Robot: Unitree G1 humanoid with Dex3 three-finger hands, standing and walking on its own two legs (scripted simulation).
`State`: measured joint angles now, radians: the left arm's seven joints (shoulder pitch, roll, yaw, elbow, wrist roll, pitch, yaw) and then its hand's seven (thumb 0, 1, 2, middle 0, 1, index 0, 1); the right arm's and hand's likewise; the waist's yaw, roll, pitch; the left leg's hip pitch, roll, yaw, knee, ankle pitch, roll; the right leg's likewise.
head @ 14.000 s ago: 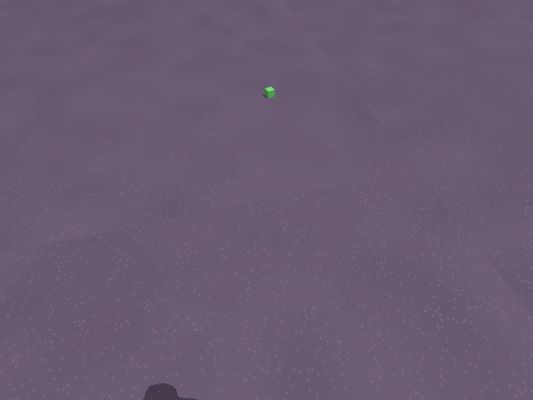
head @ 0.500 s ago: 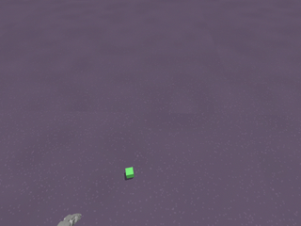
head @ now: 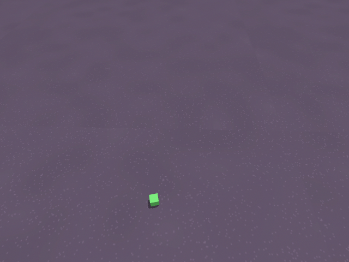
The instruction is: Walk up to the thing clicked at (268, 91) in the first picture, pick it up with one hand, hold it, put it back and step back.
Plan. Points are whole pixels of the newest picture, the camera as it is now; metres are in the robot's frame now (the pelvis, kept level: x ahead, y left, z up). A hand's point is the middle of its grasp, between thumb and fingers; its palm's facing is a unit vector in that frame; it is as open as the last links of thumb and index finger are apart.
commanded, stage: stand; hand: left
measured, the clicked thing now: (154, 199) +0.57 +0.19 -0.76
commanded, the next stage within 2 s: walk up in 1.76 s
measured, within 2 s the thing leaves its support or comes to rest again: neither
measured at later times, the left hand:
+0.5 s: hand out of the picture +0.08 +0.24 -0.16, palm faces -0.02 -0.94 -0.33, open 7.4 cm
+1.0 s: hand out of the picture +0.07 +0.24 -0.16, palm faces -0.02 -0.94 -0.34, open 7.4 cm
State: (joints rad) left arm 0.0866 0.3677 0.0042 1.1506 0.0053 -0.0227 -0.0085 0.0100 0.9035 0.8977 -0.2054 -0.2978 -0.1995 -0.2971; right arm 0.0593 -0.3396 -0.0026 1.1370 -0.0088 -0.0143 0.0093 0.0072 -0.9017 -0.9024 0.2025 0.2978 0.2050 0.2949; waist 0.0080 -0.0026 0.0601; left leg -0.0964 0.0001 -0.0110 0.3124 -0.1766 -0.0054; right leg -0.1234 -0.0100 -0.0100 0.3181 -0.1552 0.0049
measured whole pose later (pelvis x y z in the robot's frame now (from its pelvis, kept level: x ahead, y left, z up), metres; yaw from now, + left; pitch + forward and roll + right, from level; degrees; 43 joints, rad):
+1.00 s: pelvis +0.00 -0.01 +0.00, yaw +0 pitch -2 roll +0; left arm 0.11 0.35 0.00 1.14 0.01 -0.02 -0.01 0.01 0.90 0.90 -0.21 -0.30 -0.20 -0.30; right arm 0.12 -0.35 0.01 1.14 -0.01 -0.01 0.01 0.01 -0.90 -0.90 0.20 0.30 0.20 0.29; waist 0.00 0.00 0.05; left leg -0.11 0.02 -0.02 0.31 -0.18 -0.02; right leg -0.13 0.01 -0.02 0.31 -0.15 -0.01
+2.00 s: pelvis +0.04 -0.05 -0.01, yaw -2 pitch -2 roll +2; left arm 0.21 0.43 0.10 1.00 0.04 0.02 -0.08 0.01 0.90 0.90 -0.21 -0.30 -0.20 -0.30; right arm 0.29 -0.39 -0.07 1.01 -0.05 -0.05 0.01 0.01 -0.90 -0.90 0.21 0.30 0.21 0.30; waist -0.01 -0.04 0.07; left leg -0.07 0.04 0.00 0.42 -0.32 -0.03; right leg -0.35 -0.05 0.04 0.71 -0.43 -0.03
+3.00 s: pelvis +0.13 -0.06 -0.02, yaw -1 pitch -3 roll -1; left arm 0.15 0.39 0.01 1.03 0.01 -0.02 0.00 0.01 0.90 0.90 -0.21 -0.30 -0.20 -0.30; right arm 0.07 -0.37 -0.03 1.01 -0.01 0.04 0.04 0.01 -0.90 -0.90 0.20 0.30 0.21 0.29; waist 0.01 0.01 0.11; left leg -0.31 0.01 0.01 0.56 -0.20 0.01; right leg -0.20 -0.03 0.01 0.55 -0.31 0.03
